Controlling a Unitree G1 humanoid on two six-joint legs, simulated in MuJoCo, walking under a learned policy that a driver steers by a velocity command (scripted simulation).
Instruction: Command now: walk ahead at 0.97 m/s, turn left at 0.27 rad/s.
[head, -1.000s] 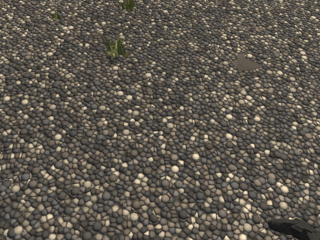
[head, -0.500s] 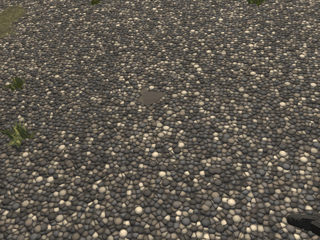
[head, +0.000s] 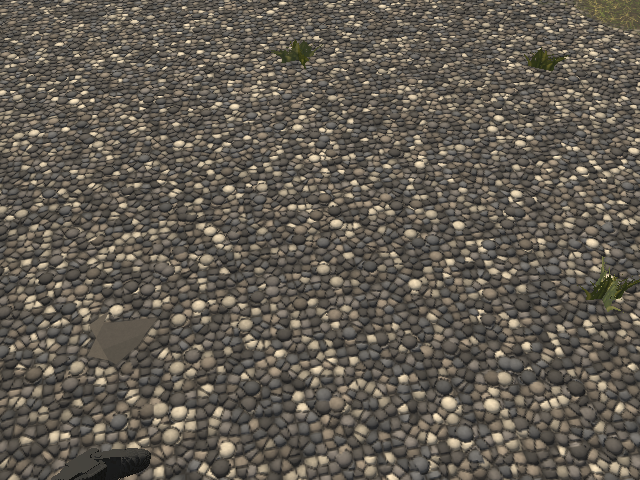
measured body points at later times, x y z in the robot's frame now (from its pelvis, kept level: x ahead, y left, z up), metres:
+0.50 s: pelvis +0.43 +0.01 -0.02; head +0.44 +0.05 +0.43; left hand +0.29 +0.28 -0.15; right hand +0.75 -0.14 -0.06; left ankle +0.57 +0.19 -0.67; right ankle +0.33 -0.17 -0.74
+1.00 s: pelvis +0.82 +0.26 -0.01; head +0.82 +0.30 +0.44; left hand +0.87 +0.62 -0.03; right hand +1.03 +0.06 -0.12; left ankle +0.65 +0.18 -0.74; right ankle +1.11 +0.32 -0.70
